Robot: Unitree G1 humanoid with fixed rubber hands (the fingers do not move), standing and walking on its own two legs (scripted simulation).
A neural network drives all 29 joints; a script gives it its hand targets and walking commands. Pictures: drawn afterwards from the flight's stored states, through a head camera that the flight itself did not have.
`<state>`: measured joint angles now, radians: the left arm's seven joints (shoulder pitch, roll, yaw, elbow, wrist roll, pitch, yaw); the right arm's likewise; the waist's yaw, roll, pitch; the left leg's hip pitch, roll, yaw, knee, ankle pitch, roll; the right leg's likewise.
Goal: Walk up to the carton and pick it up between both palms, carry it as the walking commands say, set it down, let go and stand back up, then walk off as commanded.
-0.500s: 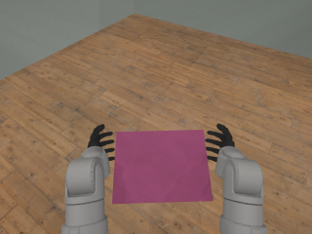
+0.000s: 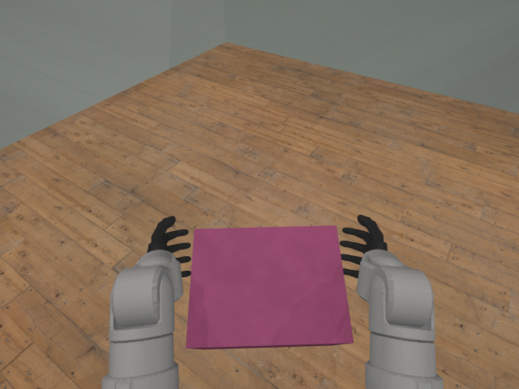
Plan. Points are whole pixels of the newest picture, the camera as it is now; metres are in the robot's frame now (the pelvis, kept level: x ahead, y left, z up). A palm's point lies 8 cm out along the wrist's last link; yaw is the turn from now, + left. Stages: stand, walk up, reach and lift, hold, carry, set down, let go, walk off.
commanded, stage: carry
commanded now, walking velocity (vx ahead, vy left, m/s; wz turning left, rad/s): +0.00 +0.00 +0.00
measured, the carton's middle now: (266, 290) +0.30 +0.00 -0.01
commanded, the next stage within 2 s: none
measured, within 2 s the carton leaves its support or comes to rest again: neither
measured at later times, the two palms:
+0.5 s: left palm (155, 281) +0.25 +0.15 +0.10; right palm (377, 278) +0.26 -0.15 +0.10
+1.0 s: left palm (151, 285) +0.25 +0.15 +0.10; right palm (374, 281) +0.25 -0.14 +0.10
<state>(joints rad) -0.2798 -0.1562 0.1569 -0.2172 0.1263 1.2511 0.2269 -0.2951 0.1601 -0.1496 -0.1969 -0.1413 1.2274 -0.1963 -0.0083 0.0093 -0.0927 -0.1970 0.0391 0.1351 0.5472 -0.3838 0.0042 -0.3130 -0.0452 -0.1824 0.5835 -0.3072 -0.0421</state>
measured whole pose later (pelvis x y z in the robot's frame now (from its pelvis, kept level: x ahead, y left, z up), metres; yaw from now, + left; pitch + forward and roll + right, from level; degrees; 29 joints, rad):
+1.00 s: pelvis -0.04 +0.01 +0.00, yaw +0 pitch +2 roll +0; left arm -0.32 -0.17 0.18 -0.15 0.12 1.24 0.28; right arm -0.34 0.17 -0.17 -0.13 -0.14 1.22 -0.25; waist 0.00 0.00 -0.10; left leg -0.24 0.03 0.14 0.53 -0.32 0.02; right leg -0.34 -0.05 -0.18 0.53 -0.22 -0.04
